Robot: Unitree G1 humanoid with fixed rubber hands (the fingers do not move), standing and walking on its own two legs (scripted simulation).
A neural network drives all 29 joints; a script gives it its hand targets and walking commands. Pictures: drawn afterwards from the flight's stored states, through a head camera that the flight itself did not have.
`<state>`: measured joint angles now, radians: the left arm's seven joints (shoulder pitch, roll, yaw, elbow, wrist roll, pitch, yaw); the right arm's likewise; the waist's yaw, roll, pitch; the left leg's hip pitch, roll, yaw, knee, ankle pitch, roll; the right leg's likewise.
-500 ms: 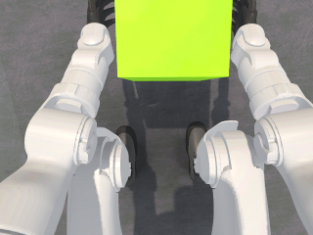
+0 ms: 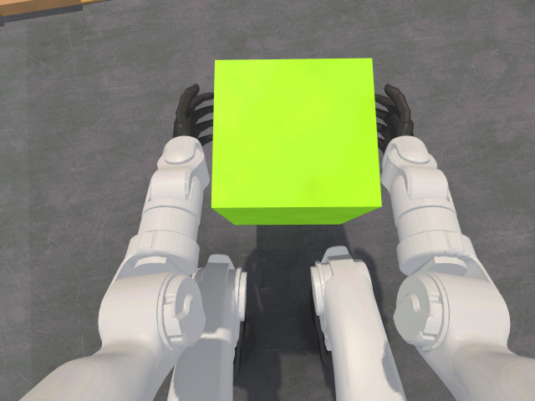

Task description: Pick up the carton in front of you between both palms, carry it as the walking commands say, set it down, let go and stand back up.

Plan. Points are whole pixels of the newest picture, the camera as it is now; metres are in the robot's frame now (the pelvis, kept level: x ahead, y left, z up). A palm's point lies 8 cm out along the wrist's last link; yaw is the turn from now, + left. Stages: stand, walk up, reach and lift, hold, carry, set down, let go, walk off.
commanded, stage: reach and lift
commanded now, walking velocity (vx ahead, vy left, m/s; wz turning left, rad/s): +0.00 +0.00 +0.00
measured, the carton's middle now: (289, 158) +0.48 -0.04 -0.14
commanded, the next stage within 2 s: none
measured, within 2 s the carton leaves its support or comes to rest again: neither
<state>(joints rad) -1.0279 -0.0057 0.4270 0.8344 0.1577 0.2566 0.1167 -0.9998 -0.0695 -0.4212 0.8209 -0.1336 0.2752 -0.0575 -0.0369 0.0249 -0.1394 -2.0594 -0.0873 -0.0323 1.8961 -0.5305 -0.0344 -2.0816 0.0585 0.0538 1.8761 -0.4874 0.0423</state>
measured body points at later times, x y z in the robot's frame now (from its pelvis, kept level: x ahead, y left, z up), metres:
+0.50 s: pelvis +0.05 +0.00 +0.13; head +0.21 -0.01 +0.55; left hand +0.47 +0.13 +0.08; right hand +0.45 -0.18 +0.08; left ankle +0.11 +0.12 -0.42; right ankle +0.12 -0.13 -0.42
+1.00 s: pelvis +0.09 +0.00 +0.27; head +0.14 -0.01 +0.72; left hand +0.43 +0.14 +0.24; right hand +0.42 -0.17 +0.24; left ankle +0.11 +0.12 -0.42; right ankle +0.12 -0.13 -0.42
